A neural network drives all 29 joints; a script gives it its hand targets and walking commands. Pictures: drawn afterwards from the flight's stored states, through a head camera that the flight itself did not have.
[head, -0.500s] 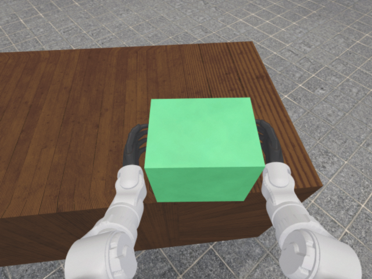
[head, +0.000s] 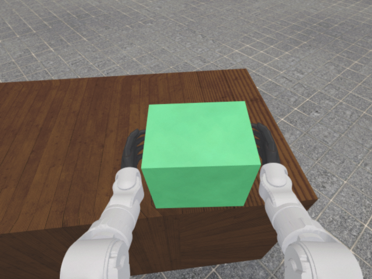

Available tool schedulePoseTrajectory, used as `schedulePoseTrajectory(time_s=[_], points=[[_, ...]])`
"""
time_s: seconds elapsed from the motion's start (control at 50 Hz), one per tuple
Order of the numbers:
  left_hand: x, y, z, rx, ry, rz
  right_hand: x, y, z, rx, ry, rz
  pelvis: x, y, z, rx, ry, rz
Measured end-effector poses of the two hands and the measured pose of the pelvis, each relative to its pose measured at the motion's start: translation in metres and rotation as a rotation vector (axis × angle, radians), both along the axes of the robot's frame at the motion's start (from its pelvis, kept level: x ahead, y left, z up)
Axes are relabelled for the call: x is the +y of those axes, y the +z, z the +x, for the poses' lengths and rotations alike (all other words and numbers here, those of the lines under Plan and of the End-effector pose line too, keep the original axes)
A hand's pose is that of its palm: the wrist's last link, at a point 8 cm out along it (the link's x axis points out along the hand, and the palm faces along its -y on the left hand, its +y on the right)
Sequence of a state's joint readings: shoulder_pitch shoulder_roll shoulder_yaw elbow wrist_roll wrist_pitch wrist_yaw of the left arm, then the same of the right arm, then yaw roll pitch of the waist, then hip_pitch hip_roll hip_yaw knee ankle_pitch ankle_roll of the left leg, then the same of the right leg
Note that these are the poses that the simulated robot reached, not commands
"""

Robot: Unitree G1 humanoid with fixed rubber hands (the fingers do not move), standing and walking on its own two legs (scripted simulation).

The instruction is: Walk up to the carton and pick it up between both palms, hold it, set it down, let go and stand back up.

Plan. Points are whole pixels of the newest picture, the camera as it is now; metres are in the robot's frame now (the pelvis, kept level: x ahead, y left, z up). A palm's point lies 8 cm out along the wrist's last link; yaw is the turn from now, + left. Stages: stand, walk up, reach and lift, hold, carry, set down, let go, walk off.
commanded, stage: reach and lift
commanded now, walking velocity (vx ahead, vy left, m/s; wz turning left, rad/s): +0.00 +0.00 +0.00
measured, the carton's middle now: (198, 157) +0.42 +0.01 +0.03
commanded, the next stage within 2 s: hold in 1.74 s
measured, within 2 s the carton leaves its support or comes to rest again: neither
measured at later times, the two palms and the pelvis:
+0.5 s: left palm (119, 148) +0.37 +0.17 +0.12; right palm (274, 146) +0.38 -0.14 +0.13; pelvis +0.00 +0.00 +0.00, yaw +1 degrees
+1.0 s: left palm (111, 148) +0.35 +0.18 +0.14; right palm (277, 147) +0.36 -0.13 +0.14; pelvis -0.01 +0.00 +0.00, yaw +2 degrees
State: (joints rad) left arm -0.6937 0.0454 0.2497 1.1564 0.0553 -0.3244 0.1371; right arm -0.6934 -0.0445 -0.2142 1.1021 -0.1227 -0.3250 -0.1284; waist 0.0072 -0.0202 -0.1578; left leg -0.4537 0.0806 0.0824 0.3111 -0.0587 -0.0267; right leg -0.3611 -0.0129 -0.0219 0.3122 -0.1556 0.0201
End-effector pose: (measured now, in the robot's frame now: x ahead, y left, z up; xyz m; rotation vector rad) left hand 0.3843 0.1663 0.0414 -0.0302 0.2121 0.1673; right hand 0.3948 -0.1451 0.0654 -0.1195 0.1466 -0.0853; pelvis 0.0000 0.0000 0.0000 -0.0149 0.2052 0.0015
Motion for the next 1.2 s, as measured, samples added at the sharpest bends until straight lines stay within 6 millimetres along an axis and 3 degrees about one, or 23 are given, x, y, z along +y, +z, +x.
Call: schedulePoseTrajectory(time_s=[0.24, 0.44, 0.8, 1.2], points=[[0.002, 0.045, 0.003, -0.014, -0.014, 0.024, 0.002, 0.038, -0.002, -0.010, -0.021, 0.059, 0.003, 0.004, 0.004, -0.144, 0.003, 0.005], [0.006, 0.072, -0.010, -0.004, -0.015, 0.060, 0.007, 0.059, -0.013, -0.010, -0.015, 0.065, 0.002, 0.005, 0.005, -0.254, 0.017, 0.009], [0.012, 0.096, -0.036, 0.013, -0.003, 0.105, 0.012, 0.071, -0.035, -0.050, -0.001, 0.084, -0.003, 0.004, -0.004, -0.330, 0.045, 0.016], [0.012, 0.098, -0.035, 0.027, -0.008, 0.111, 0.012, 0.079, -0.033, -0.081, 0.001, 0.083, -0.001, 0.004, -0.003, -0.350, 0.039, 0.018]])
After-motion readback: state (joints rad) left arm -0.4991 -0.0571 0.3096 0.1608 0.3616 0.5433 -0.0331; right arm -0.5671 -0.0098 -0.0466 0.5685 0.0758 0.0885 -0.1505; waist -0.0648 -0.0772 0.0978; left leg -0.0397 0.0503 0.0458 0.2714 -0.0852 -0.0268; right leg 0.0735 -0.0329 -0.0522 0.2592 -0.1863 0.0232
